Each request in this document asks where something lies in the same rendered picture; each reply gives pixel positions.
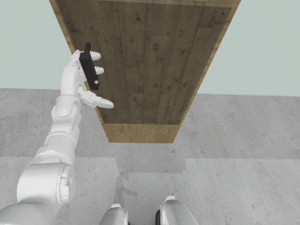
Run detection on robot shin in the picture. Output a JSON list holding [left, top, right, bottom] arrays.
[[111, 203, 122, 208], [160, 195, 175, 225]]

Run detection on robot left shin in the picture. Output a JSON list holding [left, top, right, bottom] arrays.
[[111, 203, 122, 208]]

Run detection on handle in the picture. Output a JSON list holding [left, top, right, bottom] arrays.
[[79, 42, 99, 90]]

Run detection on robot left hand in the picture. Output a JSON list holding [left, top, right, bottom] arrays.
[[60, 50, 114, 109]]

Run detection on robot left upper arm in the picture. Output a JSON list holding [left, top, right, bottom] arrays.
[[0, 162, 76, 225]]

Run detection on left robot forearm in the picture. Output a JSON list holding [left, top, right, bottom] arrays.
[[17, 95, 82, 201]]

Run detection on cupboard door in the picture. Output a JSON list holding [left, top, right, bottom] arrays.
[[54, 0, 233, 125]]

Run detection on robot right shin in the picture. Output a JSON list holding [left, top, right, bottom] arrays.
[[160, 195, 175, 225]]

